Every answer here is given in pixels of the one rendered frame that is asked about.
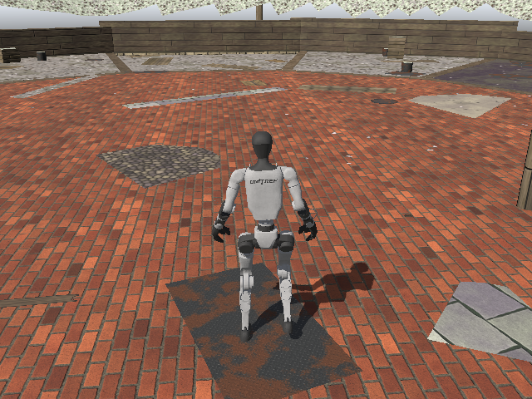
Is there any left robot forearm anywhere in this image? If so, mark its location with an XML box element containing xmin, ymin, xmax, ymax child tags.
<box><xmin>214</xmin><ymin>201</ymin><xmax>230</xmax><ymax>229</ymax></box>

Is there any robot left hand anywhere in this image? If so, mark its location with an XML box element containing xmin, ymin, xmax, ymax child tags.
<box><xmin>212</xmin><ymin>225</ymin><xmax>230</xmax><ymax>243</ymax></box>

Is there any left robot upper arm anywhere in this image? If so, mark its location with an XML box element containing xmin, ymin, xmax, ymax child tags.
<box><xmin>222</xmin><ymin>168</ymin><xmax>246</xmax><ymax>214</ymax></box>

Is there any robot right hand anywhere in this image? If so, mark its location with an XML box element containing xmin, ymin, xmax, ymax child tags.
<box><xmin>298</xmin><ymin>222</ymin><xmax>318</xmax><ymax>241</ymax></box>

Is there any robot left thigh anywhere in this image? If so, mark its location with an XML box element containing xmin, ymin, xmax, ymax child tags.
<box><xmin>238</xmin><ymin>232</ymin><xmax>255</xmax><ymax>290</ymax></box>

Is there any robot right foot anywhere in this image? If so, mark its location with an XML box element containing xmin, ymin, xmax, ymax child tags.
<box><xmin>280</xmin><ymin>316</ymin><xmax>293</xmax><ymax>333</ymax></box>

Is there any right robot forearm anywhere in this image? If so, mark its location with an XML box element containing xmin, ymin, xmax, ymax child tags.
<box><xmin>298</xmin><ymin>199</ymin><xmax>314</xmax><ymax>228</ymax></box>

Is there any right robot upper arm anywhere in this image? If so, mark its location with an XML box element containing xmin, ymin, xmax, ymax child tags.
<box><xmin>280</xmin><ymin>166</ymin><xmax>305</xmax><ymax>211</ymax></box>

